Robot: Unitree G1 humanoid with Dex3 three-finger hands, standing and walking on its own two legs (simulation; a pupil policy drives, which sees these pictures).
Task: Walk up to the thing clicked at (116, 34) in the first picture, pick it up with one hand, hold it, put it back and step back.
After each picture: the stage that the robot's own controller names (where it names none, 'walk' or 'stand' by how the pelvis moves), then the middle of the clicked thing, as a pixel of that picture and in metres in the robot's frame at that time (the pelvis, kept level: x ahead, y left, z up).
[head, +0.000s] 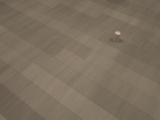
stand; (116, 36) +1.45 -0.43 -0.72
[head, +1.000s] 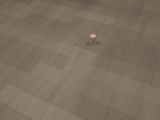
walk; (92, 39) +1.37 -0.04 -0.70
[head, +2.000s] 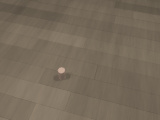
walk; (61, 73) +0.84 +0.21 -0.71
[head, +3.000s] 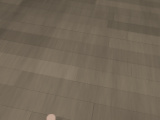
walk; out of the picture +0.46 +0.18 -0.70
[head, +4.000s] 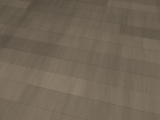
stand; out of the picture +0.26 +0.18 -0.71
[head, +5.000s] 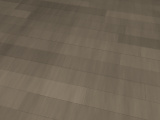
stand; out of the picture +0.26 +0.16 -0.73
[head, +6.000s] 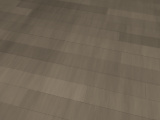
stand; out of the picture +0.27 +0.16 -0.73
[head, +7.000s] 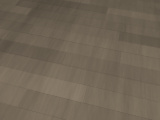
stand; out of the picture +0.26 +0.17 -0.73
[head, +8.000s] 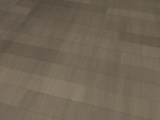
stand; out of the picture +0.26 +0.17 -0.73
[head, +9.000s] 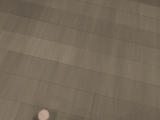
go down; (44, 116) +0.30 +0.18 -0.61
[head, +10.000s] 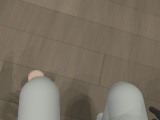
go down; (37, 80) +0.35 +0.21 -0.31
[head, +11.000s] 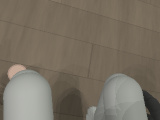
close in; (19, 75) +0.34 +0.23 -0.26
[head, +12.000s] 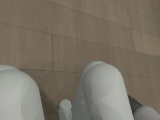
close; out of the picture +0.32 +0.24 -0.21
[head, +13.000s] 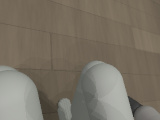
close; out of the picture +0.34 +0.26 -0.20
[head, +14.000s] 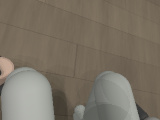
lift; out of the picture +0.30 +0.24 -0.13
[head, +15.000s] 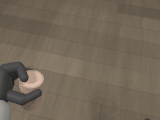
lift; (31, 91) +0.31 +0.17 +0.02
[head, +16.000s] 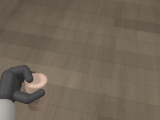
hold; (36, 92) +0.31 +0.16 +0.00
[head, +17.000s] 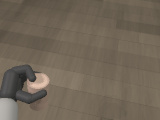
hold; (38, 92) +0.31 +0.15 +0.00
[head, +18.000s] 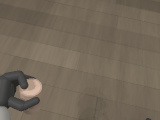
crouch; (31, 97) +0.30 +0.17 -0.06
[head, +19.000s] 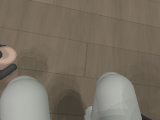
lower; (6, 65) +0.38 +0.23 -0.14
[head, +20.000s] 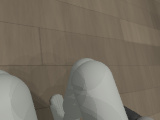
lower; out of the picture +0.36 +0.27 -0.22
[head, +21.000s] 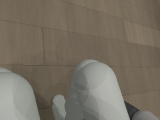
lower; out of the picture +0.35 +0.27 -0.21
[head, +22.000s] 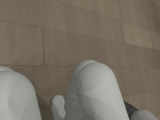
lower; out of the picture +0.35 +0.27 -0.22
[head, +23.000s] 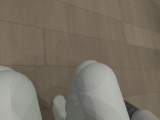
lower; out of the picture +0.35 +0.27 -0.22
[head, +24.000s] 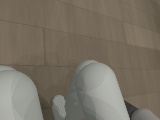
open; out of the picture +0.33 +0.25 -0.22
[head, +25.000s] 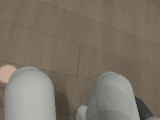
stand; (7, 76) +0.33 +0.23 -0.25
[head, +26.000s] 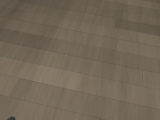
stand; out of the picture +0.28 +0.17 -0.64
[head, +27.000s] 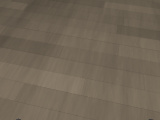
stand; out of the picture +0.30 +0.19 -0.66
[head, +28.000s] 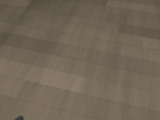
stand; out of the picture +0.29 +0.18 -0.67
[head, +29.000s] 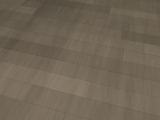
stand; out of the picture +0.31 +0.17 -0.72
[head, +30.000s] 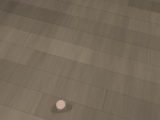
walk; (61, 106) +0.40 +0.14 -0.69
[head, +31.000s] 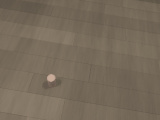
walk; (51, 81) +0.64 +0.20 -0.70
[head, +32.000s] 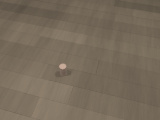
stand; (63, 70) +0.90 +0.19 -0.70
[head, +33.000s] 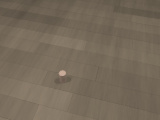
stand; (62, 76) +0.87 +0.18 -0.72
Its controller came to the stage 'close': yes
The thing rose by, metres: 0.70
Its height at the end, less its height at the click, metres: +0.00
